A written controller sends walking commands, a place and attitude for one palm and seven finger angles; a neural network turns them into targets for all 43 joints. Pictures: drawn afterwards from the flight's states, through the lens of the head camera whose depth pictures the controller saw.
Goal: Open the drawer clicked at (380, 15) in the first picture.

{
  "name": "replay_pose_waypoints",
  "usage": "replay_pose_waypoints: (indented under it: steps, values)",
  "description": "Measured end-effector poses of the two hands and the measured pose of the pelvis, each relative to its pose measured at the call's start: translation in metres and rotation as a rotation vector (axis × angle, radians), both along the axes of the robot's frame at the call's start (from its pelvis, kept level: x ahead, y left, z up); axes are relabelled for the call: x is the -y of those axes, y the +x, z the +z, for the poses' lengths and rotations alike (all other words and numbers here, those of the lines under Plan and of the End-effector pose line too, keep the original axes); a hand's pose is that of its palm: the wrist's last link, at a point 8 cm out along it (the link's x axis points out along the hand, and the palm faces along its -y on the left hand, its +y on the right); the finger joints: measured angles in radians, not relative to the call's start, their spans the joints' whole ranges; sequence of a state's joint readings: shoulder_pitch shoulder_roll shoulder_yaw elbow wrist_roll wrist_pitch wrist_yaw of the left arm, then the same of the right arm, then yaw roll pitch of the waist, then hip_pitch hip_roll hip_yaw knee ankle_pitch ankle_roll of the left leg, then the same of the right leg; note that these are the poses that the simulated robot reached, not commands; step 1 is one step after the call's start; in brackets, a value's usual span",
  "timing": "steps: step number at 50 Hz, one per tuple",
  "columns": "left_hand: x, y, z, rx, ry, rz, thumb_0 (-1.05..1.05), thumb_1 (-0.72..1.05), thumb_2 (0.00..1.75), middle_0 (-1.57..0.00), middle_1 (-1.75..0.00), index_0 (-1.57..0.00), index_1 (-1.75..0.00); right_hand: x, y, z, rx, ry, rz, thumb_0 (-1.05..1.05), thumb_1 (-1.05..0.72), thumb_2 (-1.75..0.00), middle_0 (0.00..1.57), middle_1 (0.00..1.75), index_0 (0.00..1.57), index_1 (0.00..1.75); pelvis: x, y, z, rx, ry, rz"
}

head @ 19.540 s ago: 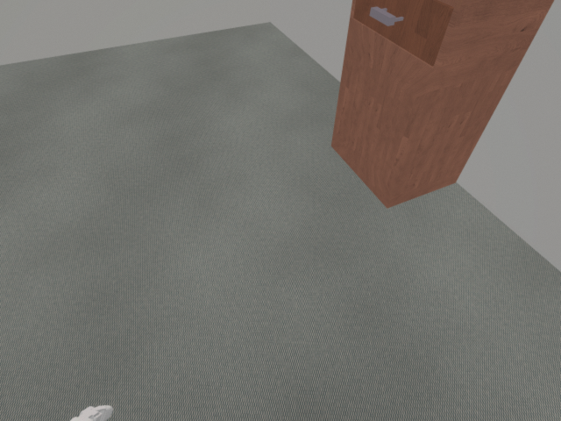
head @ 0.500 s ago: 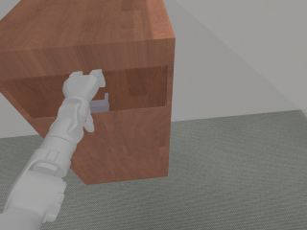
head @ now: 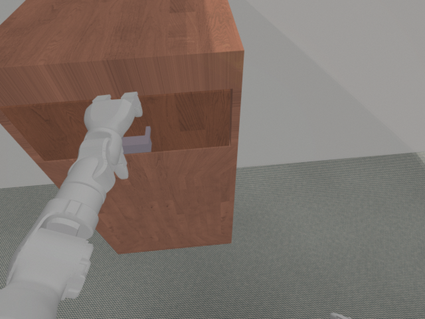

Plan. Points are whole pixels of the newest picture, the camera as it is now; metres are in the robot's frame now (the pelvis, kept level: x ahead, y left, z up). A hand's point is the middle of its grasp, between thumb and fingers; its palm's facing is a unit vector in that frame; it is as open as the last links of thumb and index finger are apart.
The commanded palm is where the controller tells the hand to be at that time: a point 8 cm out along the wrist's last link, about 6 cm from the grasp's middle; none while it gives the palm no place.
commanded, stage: re-aim the fingers above the handle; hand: left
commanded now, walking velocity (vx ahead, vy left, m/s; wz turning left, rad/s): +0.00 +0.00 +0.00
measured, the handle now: (126, 138) +0.51 +0.21 +0.04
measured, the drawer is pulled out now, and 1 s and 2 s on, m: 0.00 0.00 0.00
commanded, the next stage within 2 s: lower the fingers behind the handle in 1.10 s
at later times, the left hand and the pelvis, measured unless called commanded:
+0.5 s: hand (119, 134) +0.46 +0.19 +0.11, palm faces +0.01 -0.04 -1.00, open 13.8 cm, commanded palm +0.42 +0.19 +0.16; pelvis +0.00 +0.01 +0.00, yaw +0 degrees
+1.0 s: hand (126, 135) +0.45 +0.18 +0.11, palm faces -0.02 -0.04 -1.00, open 13.8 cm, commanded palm +0.43 +0.18 +0.16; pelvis -0.01 +0.01 +0.00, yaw +0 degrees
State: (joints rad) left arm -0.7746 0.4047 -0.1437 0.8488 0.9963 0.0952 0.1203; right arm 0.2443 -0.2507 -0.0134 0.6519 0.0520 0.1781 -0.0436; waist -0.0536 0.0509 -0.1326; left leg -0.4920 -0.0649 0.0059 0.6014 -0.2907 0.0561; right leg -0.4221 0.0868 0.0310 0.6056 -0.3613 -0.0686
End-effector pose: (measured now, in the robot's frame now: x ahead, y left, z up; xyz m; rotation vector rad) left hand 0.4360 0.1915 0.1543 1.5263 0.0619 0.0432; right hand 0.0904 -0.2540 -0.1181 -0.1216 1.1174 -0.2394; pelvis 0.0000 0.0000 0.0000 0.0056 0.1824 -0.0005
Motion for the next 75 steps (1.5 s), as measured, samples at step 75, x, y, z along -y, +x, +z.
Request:
replay_pose_waypoints:
  steps: [75]
  values:
    - [0.005,-0.011,-0.021,-0.024,-0.007,-0.07,0.0,-0.49,0.3,-0.32,-1.2,-0.32,-1.2,0.009,-0.011,-0.001,-0.037,-0.021,-0.008,0.01,-0.91,-0.9,0.2,0.3,0.2,0.3,-0.001,0.001,-0.001,-0.007,-0.004,0.011]
